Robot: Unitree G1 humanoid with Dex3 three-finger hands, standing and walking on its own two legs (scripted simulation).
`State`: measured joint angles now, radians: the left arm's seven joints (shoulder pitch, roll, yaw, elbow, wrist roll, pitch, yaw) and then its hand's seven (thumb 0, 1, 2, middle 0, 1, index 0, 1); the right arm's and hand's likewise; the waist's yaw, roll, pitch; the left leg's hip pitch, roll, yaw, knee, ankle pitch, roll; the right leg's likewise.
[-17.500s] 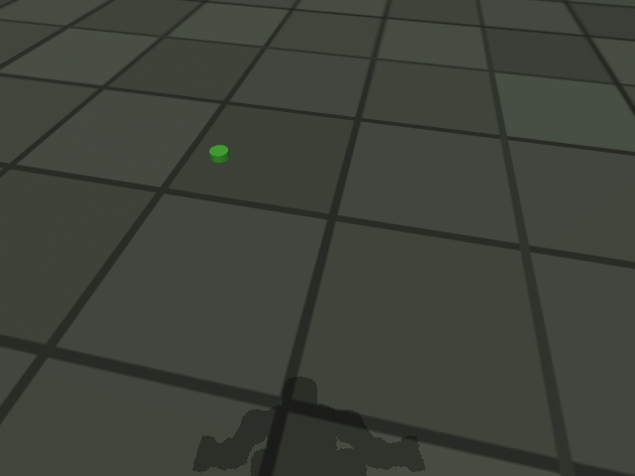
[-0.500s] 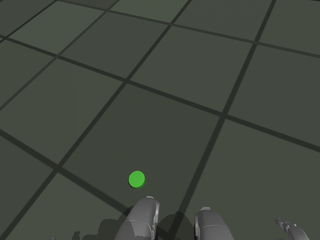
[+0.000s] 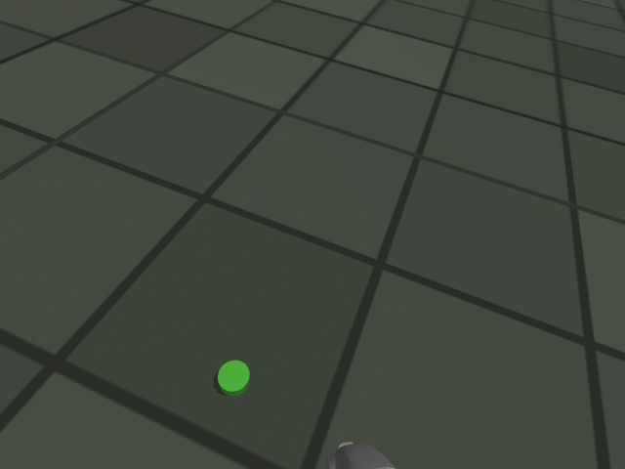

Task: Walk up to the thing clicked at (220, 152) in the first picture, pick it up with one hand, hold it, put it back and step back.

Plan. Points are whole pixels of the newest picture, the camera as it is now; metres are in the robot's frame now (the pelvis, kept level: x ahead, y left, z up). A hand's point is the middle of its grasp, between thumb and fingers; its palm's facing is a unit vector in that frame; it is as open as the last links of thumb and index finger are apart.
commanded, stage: walk up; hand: left
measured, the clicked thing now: (234, 377) +0.50 +0.18 -0.74
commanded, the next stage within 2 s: none
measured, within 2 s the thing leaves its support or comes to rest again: neither
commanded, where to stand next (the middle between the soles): +0.14 -0.05 m, yaw +0 degrees
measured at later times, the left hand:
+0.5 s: hand (179, 415) +0.22 +0.18 -0.12, palm faces -0.09 -0.90 -0.44, open 7.4 cm
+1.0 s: hand out of the picture +0.12 +0.19 -0.15, palm faces -0.04 -0.90 -0.44, open 7.4 cm
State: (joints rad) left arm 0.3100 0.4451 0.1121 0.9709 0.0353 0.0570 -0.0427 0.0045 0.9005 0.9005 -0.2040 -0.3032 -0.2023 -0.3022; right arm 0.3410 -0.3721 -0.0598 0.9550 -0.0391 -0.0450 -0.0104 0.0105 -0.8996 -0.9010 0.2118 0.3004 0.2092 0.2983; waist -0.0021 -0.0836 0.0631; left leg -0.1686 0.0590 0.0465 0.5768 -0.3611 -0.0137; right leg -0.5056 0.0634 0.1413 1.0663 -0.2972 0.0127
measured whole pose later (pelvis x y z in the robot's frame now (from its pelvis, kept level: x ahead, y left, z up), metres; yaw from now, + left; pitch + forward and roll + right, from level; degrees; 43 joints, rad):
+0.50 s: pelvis +0.08 -0.07 +0.00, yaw -5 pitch -3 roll +0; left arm 0.16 0.34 0.04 0.88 0.01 -0.03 0.00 0.00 0.90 0.90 -0.21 -0.30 -0.21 -0.30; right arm 0.27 -0.40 -0.03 0.91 0.01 -0.02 -0.02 0.01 -0.91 -0.90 0.21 0.30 0.20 0.30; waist -0.02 0.08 0.13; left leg -0.45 0.02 -0.06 0.92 -0.38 -0.01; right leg -0.22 0.01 -0.01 0.62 -0.34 -0.03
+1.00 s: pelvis +0.05 -0.08 -0.01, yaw -3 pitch -3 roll +1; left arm 0.20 0.35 0.05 0.95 0.03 -0.02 0.04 0.00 0.90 0.90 -0.21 -0.30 -0.21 -0.30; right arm 0.09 -0.39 -0.06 0.87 -0.02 0.08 0.01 0.01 -0.91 -0.90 0.20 0.30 0.20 0.30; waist 0.03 0.04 0.15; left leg -0.50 -0.06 -0.10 0.96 -0.47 0.01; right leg -0.25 -0.01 -0.02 0.70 -0.41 -0.03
